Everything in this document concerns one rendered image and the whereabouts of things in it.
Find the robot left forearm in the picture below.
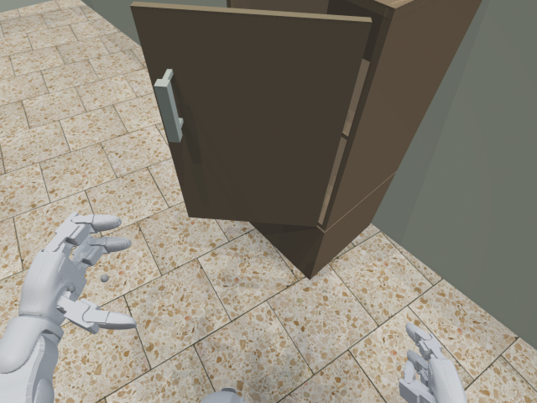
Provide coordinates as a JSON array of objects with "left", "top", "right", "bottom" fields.
[{"left": 0, "top": 315, "right": 64, "bottom": 403}]

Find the right robot hand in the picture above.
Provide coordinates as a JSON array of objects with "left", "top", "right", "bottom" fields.
[{"left": 399, "top": 322, "right": 467, "bottom": 403}]

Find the robot left shin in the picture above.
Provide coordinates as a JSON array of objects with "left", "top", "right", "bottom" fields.
[{"left": 221, "top": 387, "right": 237, "bottom": 394}]

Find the handle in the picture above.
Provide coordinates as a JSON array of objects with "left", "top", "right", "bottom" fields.
[{"left": 154, "top": 69, "right": 184, "bottom": 143}]

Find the cupboard door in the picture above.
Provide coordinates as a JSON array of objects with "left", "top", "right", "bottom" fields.
[{"left": 130, "top": 2, "right": 372, "bottom": 227}]

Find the left robot hand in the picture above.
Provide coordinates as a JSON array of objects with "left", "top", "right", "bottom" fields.
[{"left": 18, "top": 212, "right": 137, "bottom": 334}]

